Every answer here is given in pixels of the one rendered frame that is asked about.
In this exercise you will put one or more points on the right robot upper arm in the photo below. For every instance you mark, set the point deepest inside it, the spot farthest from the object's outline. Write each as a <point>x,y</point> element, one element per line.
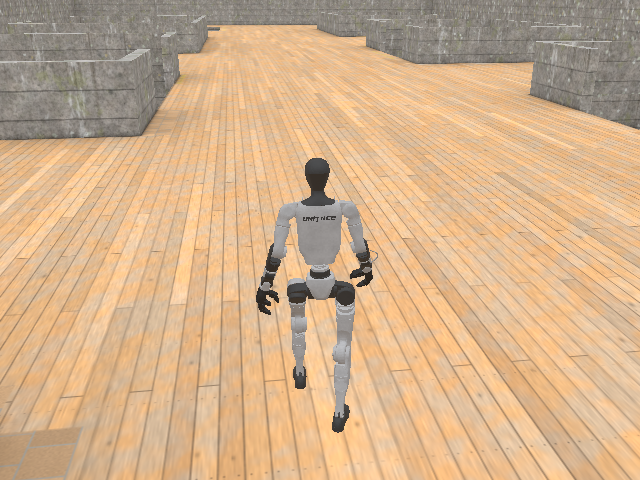
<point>350,211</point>

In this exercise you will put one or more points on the robot left hand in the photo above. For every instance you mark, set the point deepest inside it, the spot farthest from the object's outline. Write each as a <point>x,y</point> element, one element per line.
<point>262,301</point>

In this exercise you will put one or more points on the left robot upper arm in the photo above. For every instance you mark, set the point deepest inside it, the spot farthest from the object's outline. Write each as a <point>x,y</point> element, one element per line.
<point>286,212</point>

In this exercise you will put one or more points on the robot left forearm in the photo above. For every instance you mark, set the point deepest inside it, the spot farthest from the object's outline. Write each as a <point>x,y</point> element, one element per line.
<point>270,271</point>

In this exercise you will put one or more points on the robot left thigh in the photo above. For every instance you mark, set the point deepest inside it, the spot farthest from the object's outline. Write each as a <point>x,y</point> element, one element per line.
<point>297,294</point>

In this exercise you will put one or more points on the robot right forearm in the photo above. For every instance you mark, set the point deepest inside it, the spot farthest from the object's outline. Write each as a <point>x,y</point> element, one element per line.
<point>364,259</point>

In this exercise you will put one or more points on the left robot shin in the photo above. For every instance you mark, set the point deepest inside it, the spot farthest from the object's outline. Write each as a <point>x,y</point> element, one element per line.
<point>298,347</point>

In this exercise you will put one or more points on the robot right hand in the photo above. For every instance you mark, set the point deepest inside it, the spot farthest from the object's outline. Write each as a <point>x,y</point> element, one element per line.
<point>358,273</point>

